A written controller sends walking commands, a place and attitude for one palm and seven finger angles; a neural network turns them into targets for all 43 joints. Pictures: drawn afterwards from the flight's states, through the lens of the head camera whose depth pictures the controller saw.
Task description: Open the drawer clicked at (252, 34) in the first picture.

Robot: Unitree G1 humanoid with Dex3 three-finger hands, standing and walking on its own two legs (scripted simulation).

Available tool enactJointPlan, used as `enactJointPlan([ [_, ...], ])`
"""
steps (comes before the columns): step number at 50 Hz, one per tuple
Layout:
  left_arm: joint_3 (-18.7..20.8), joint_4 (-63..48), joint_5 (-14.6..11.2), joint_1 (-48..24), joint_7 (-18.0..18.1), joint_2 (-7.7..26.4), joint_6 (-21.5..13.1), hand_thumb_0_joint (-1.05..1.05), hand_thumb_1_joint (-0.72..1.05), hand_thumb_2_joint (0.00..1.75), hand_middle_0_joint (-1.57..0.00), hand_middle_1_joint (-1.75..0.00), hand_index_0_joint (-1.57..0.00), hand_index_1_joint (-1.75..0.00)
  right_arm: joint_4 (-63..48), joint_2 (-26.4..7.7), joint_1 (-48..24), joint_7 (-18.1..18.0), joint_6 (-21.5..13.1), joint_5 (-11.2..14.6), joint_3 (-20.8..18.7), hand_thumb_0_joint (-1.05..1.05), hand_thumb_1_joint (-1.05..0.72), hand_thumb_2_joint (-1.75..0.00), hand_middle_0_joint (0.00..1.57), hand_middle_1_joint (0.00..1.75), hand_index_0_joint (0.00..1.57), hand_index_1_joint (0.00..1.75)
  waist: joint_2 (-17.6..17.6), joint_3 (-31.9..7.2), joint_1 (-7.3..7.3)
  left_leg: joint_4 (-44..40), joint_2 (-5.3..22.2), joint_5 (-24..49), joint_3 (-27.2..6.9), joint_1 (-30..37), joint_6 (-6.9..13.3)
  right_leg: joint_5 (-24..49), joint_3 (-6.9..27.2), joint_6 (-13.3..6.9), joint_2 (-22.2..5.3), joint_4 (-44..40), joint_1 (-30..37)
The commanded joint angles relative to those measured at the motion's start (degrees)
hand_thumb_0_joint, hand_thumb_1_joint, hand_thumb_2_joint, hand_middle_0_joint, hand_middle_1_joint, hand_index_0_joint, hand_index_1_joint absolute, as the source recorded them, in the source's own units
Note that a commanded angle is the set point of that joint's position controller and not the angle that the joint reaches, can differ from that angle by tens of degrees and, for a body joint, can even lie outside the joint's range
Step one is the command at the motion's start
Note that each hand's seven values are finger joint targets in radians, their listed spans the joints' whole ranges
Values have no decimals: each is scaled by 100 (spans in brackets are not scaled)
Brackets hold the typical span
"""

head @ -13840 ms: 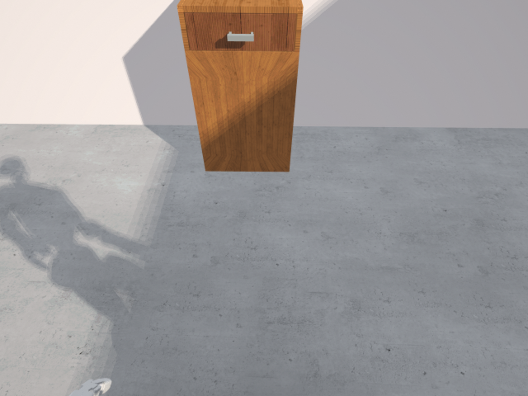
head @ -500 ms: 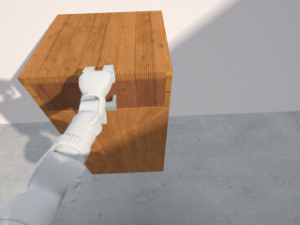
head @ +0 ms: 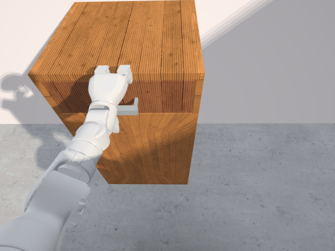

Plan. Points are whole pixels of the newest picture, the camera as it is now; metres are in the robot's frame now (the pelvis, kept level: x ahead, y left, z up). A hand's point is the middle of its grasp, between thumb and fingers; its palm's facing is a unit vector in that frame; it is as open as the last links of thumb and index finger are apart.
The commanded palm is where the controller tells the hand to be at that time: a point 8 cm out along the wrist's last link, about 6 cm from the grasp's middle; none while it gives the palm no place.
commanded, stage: move the hooked fingers above the handle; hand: left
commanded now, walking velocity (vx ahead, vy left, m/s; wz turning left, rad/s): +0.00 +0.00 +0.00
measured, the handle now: (121, 105) +0.52 +0.14 +0.01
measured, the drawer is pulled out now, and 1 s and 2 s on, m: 0.00 0.00 0.00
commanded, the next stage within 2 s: lift the fingers back up to retry in 1.62 s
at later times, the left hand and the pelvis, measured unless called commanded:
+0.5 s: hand (105, 100) +0.47 +0.16 +0.08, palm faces +0.15 +0.01 -0.99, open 13.8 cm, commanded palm +0.44 +0.15 +0.12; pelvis +0.00 -0.01 +0.00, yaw -1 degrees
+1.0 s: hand (101, 98) +0.48 +0.17 +0.09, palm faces +0.15 +0.06 -0.99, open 13.6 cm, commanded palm +0.44 +0.16 +0.12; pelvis +0.00 -0.02 +0.00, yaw -2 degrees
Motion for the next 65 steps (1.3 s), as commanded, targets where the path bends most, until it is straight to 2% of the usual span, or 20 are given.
enactJointPlan([
  [1,476,-96,-16,-2215,-309,1013,776,0,-50,30,-30,-120,-30,-120,-598,-771,250,8,97,21,-122,0,-90,-90,20,30,20,30,-857,-2017,-150,-511,334,2416,-190,902,-268,2095,371,90,-103,-448,1537],
  [6,258,-88,-38,-1447,-950,777,764,0,-50,30,-30,-120,-30,-120,-883,-753,10,-127,294,87,-55,0,-90,-90,20,30,20,30,-1283,-1230,-81,-729,298,1806,-65,460,-169,2004,460,141,-200,-688,1821],
  [10,194,-925,-52,-1521,-1217,769,89,0,-50,30,-30,-120,-30,-120,-1141,-666,-70,-230,217,68,-23,0,-90,-90,20,30,20,30,-766,-1157,-66,-687,290,1543,-85,636,-131,1629,559,93,-235,-722,1632],
  [16,1285,-2670,283,-2892,-202,2136,-1021,0,-50,30,-30,-120,-30,-120,-1084,-482,35,-337,-108,-67,-132,0,-90,-90,20,30,20,30,161,-2360,55,-437,292,1733,-222,1113,-183,1373,684,28,-190,-415,1500],
  [22,1051,-1215,155,-2324,443,1591,9,0,-50,30,-30,-120,-30,-120,-683,-550,1,-154,-123,-47,-148,0,-90,-90,20,30,20,30,-240,-2185,-79,-415,296,2004,-131,942,-267,1637,462,76,-128,-400,1366],
  [27,-272,-362,-306,-1782,-715,156,903,0,-50,30,-30,-120,-30,-120,-707,-732,62,-52,96,105,-195,0,-90,-90,20,30,20,30,-932,-1884,-316,-539,287,2214,-43,1015,-196,2368,471,198,-180,-691,1773],
  [31,-348,-586,-317,-1466,-1502,191,578,0,-50,30,-30,-120,-30,-120,-825,-782,-106,-158,275,82,-111,0,-90,-90,20,30,20,30,-1157,-1269,-299,-641,231,1850,-83,759,-130,2345,532,216,-271,-764,1849],
  [33,-121,-1136,-303,-1490,-1647,410,32,0,-50,30,-30,-120,-30,-120,-943,-734,-158,-212,238,36,-101,0,-90,-90,20,30,20,30,-984,-1166,-190,-612,209,1754,-107,743,-109,2239,602,164,-301,-778,1844],
  [37,1024,-2570,-17,-2064,-1000,1823,-1073,0,-50,30,-30,-120,-30,-120,-1145,-520,-150,-330,105,-49,-78,0,-90,-90,20,30,20,30,-92,-1945,189,-536,194,1774,-134,755,-134,2098,825,79,-319,-496,2093],
  [38,1601,-2801,131,-2205,-672,2501,-1186,0,-50,30,-30,-120,-30,-120,-1119,-513,-143,-342,73,-74,-93,0,-90,-90,20,30,20,30,19,-2101,329,-487,208,1870,-191,641,-158,2002,816,40,-293,-369,2106],
  [42,1717,-2693,335,-2065,447,2486,-645,0,-50,30,-30,-120,-30,-120,-1088,-395,-371,-340,-37,-48,-51,0,-90,-90,20,30,20,30,-35,-2174,347,-408,233,1866,-74,427,-282,1822,879,11,-218,-284,1929],
  [45,1430,-1728,259,-1877,681,2199,230,0,-50,30,-30,-120,-30,-120,-870,-454,-450,-266,-33,-22,-32,0,-90,-90,20,30,20,30,-263,-2332,234,-473,214,1879,53,454,-299,2057,777,113,-231,-384,2130],
  [47,1188,-857,101,-1691,337,1967,836,0,-50,30,-30,-120,-30,-120,-738,-564,-309,-220,36,42,-65,0,-90,-90,20,30,20,30,-585,-2310,128,-594,245,1885,103,492,-292,2222,679,204,-234,-522,2300],
  [50,-254,-404,-389,-1565,-797,341,1328,0,-50,30,-30,-120,-30,-120,-776,-724,-153,-179,178,197,-151,0,-90,-90,20,30,20,30,-1003,-1991,-317,-638,273,2131,78,913,-202,2720,536,288,-246,-741,2178],
  [53,-138,-810,-604,-1496,-1601,514,900,0,-50,30,-30,-120,-30,-120,-850,-841,-284,-286,287,146,-95,0,-90,-90,20,30,20,30,-1403,-1564,-354,-706,232,1954,-29,861,-114,2828,601,324,-331,-836,2310],
  [55,-245,-1523,-555,-1708,-1911,423,194,0,-50,30,-30,-120,-30,-120,-970,-750,-330,-353,230,70,-67,0,-90,-90,20,30,20,30,-1113,-1470,-298,-669,156,1797,-95,827,-83,2747,653,291,-387,-782,2254],
  [57,87,-2328,-318,-1939,-1811,867,-644,0,-50,30,-30,-120,-30,-120,-1019,-628,-256,-388,142,-24,-77,0,-90,-90,20,30,20,30,-448,-1751,-102,-567,134,1875,-133,998,-80,2563,756,191,-376,-659,2165],
  [60,1017,-2996,88,-2209,-1016,1841,-1390,0,-50,30,-30,-120,-30,-120,-1018,-451,-99,-386,42,-83,-115,0,-90,-90,20,30,20,30,248,-2103,168,-391,198,2156,-221,1065,-166,2240,769,42,-277,-358,1848],
  [63,1947,-2530,209,-1952,-53,2666,-979,0,-50,30,-30,-120,-30,-120,-973,-443,-173,-357,17,-90,-65,0,-90,-90,20,30,20,30,-44,-2048,380,-368,197,1934,-202,429,-276,1811,734,18,-233,-241,1813],
  [65,1630,-2296,106,-1871,321,2374,-478,0,-50,30,-30,-120,-30,-120,-1022,-445,-404,-330,-8,-7,-22,0,-90,-90,20,30,20,30,-360,-1904,350,-445,200,1677,-45,292,-297,1607,766,57,-230,-333,1854],
])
